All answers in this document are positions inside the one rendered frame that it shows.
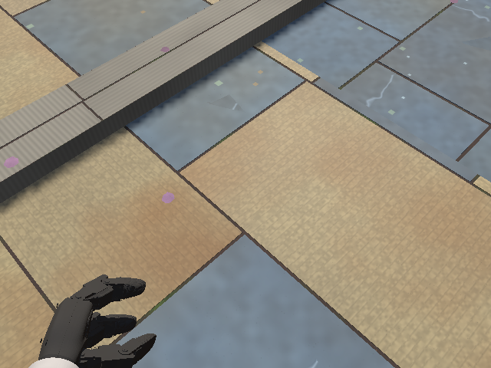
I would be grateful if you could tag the robot left hand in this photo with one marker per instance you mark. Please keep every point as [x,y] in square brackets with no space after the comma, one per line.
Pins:
[74,327]

